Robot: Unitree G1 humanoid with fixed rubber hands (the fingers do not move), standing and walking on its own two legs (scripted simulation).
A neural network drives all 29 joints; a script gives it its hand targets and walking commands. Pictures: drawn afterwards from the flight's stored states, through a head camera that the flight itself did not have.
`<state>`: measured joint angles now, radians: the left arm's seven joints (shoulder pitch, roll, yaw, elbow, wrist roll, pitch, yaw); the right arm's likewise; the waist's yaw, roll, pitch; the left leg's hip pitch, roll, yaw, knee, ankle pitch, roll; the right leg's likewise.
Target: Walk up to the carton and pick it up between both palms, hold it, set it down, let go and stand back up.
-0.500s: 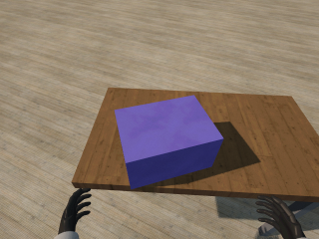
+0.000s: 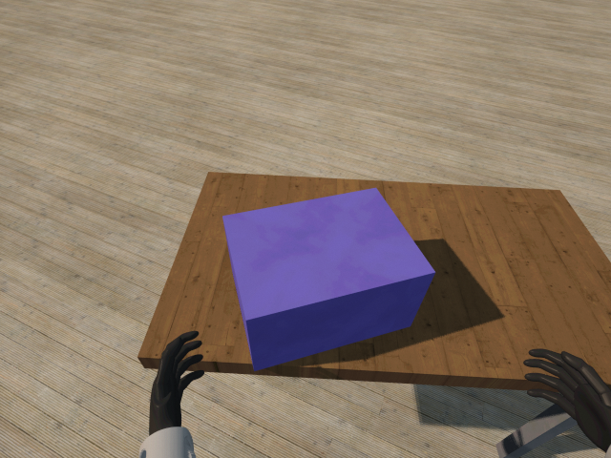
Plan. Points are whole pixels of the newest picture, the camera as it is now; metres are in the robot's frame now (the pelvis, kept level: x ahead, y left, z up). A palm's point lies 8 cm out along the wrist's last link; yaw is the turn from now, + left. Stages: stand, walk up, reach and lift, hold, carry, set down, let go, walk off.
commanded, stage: reach and lift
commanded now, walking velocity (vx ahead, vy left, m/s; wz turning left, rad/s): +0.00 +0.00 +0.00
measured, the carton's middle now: (319, 273) +0.44 +0.00 -0.06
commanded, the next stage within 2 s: none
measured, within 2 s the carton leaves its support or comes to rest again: neither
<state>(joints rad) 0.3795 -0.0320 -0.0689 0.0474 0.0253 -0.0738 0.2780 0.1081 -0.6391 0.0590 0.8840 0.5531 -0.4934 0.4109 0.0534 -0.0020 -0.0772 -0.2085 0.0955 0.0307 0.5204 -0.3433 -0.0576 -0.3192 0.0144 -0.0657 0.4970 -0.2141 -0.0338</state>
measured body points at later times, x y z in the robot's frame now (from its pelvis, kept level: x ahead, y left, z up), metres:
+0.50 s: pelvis +0.00 -0.01 +0.00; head -0.01 -0.01 +0.45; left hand +0.23 +0.20 +0.03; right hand +0.29 -0.31 +0.03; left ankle -0.05 +0.15 -0.73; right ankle +0.03 -0.10 -0.73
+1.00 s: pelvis +0.00 +0.00 +0.01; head +0.02 +0.00 +0.46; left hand +0.29 +0.21 +0.06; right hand +0.37 -0.29 +0.07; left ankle -0.05 +0.15 -0.73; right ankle +0.03 -0.10 -0.73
